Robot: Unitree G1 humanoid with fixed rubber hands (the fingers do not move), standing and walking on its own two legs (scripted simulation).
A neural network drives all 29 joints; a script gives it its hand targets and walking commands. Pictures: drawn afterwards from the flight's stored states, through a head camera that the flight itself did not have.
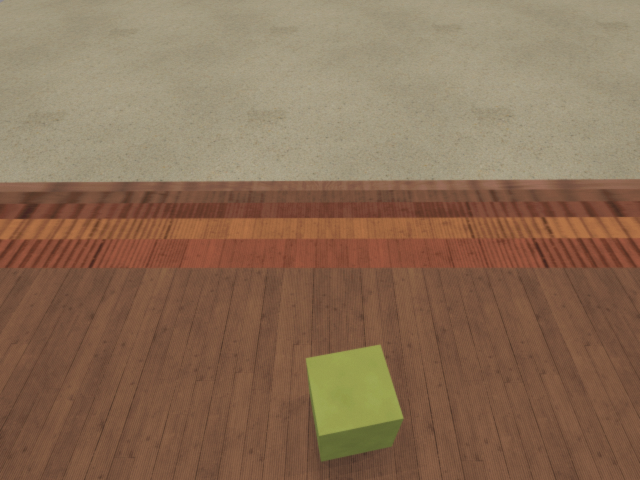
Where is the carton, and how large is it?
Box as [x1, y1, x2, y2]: [306, 345, 403, 461]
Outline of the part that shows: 380,345 306,358 309,392 321,461 391,446 403,418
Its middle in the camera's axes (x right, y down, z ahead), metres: +0.08 +0.45 +1.09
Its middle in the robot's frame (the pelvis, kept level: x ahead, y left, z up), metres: +0.44 -0.05 -0.65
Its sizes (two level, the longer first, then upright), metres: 0.210 0.200 0.250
